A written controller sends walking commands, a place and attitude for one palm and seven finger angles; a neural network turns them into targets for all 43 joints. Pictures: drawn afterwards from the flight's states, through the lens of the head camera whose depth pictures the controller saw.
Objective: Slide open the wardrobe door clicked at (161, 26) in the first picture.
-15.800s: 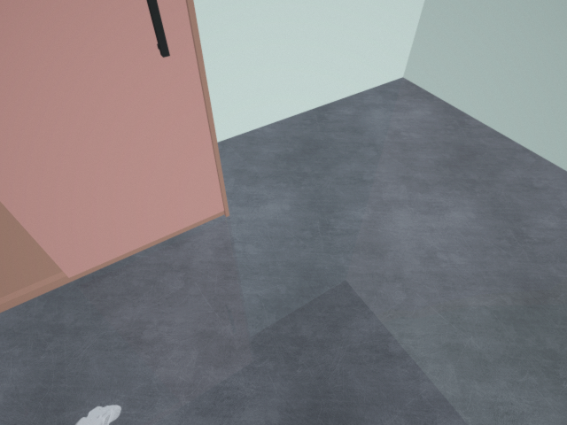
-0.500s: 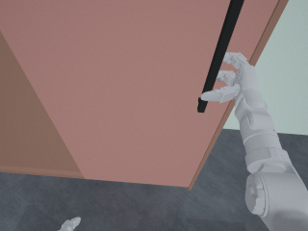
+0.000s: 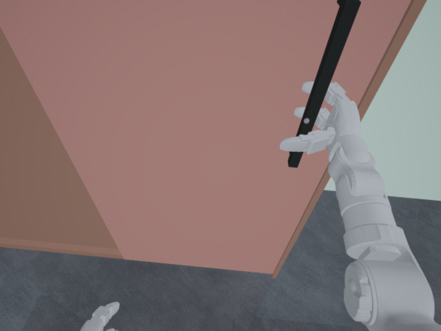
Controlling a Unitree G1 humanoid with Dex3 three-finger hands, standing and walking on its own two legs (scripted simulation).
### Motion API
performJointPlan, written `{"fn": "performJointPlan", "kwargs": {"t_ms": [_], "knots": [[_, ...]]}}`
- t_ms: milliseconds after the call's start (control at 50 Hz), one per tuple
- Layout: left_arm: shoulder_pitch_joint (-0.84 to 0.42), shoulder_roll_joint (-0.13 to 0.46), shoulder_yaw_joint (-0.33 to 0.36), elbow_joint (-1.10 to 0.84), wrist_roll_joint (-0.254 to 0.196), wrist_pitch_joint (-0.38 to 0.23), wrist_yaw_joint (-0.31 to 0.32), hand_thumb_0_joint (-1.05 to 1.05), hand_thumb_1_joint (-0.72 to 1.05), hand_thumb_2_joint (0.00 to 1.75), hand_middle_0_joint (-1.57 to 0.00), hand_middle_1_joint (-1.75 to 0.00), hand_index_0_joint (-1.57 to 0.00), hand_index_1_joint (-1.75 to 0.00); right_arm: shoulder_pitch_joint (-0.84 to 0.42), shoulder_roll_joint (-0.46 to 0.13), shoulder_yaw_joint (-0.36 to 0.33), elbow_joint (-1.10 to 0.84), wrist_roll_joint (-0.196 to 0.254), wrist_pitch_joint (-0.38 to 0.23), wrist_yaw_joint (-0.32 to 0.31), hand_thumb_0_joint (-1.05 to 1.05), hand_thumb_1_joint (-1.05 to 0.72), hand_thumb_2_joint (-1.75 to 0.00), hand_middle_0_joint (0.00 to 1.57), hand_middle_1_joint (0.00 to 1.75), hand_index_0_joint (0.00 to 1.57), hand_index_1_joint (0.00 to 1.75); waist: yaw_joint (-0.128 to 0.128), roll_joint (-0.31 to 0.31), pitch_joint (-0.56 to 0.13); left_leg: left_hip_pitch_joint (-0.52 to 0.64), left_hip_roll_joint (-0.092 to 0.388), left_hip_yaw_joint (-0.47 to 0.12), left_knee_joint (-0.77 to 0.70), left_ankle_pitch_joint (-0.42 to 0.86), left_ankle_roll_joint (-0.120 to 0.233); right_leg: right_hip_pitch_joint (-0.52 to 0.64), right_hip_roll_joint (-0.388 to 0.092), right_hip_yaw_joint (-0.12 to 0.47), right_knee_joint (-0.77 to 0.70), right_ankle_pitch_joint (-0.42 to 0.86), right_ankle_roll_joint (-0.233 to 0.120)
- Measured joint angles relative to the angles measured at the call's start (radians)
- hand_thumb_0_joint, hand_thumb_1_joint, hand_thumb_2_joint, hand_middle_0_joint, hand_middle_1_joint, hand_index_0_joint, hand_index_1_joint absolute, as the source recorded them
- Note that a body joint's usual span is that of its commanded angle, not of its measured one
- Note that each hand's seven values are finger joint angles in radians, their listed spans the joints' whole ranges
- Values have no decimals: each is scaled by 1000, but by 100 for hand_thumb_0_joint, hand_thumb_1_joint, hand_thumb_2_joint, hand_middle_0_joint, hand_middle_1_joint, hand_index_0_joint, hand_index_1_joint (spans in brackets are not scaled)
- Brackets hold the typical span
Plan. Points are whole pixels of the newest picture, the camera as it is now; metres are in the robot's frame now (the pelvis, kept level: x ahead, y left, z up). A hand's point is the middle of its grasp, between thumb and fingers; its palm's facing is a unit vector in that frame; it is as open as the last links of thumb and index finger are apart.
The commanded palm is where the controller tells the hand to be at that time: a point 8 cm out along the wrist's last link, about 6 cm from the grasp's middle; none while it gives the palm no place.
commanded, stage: slide the fingers in behind the handle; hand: right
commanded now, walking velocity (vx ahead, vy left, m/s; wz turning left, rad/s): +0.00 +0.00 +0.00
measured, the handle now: (313, 96) +0.49 -0.12 +0.21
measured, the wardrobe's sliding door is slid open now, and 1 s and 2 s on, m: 0.00 0.00 0.00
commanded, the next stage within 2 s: grip the handle and tug to test in 1.06 s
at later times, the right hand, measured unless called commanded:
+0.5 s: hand (303, 120) +0.44 -0.10 +0.19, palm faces -0.02 +1.00 +0.02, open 13.9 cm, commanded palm +0.41 -0.14 +0.19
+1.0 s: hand (302, 122) +0.43 -0.09 +0.19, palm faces +0.00 +1.00 +0.01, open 14.1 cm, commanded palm +0.41 -0.13 +0.19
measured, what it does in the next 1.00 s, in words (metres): stands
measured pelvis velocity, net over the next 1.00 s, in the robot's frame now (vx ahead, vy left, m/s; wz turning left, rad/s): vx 0.01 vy -0.01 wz -0.01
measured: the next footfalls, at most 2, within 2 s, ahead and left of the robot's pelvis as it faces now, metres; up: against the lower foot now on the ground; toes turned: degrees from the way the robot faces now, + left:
none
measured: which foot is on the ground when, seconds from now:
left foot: down 0.00-1.00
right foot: down 0.00-1.00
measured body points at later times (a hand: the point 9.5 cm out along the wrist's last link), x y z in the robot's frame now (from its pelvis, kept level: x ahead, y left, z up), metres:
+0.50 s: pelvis +0.01 -0.01 +0.00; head +0.01 +0.01 +0.45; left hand +0.13 +0.24 -0.11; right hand +0.43 -0.15 +0.19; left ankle -0.02 +0.10 -0.74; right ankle +0.01 -0.12 -0.74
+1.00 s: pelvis +0.01 -0.01 +0.00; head +0.00 +0.01 +0.45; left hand +0.13 +0.23 -0.11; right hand +0.42 -0.15 +0.19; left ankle -0.02 +0.10 -0.74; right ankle +0.01 -0.12 -0.74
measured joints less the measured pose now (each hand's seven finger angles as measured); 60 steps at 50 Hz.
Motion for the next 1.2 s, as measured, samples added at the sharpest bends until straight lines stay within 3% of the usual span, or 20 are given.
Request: {"fn": "performJointPlan", "kwargs": {"t_ms": [720,1200], "knots": [[-18,-16,3,0,11,33,-7,1,90,90,-21,-30,-20,-30,43,63,55,-117,-2,74,-68,-2,50,-30,27,120,30,120,-14,0,-5,31,10,1,-18,-3,-9,26,12,2,-11,-6,-8],[-28,-15,2,12,14,33,-1,1,90,90,-21,-30,-20,-30,30,61,73,-102,0,74,-66,-2,50,-30,27,120,29,120,-21,1,-1,40,9,16,-27,2,-5,29,12,17,-18,4,-4]]}}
